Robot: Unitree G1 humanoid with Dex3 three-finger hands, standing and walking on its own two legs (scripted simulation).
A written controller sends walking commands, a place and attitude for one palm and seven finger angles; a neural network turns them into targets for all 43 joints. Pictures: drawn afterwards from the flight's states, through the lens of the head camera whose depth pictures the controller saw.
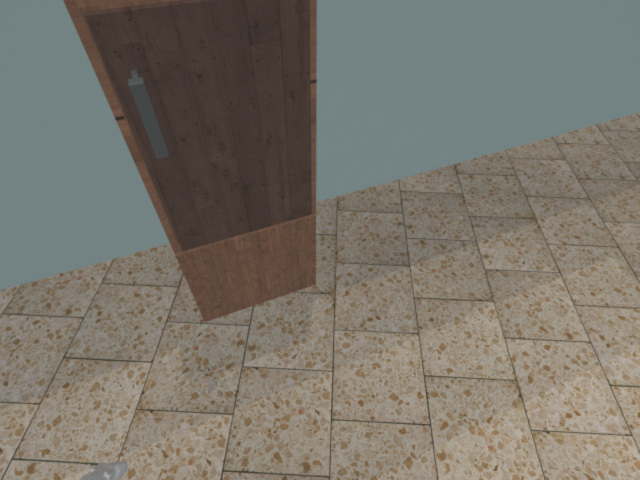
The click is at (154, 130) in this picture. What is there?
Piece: cupboard door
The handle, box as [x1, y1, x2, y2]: [128, 70, 168, 158]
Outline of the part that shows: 131,70 132,78 128,79 128,83 155,155 157,158 168,156 142,78 137,75 136,70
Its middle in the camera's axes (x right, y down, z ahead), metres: -0.33 -0.23 +0.73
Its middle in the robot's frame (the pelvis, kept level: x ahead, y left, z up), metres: +0.70 +0.37 +0.07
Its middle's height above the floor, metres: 0.84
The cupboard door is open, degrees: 0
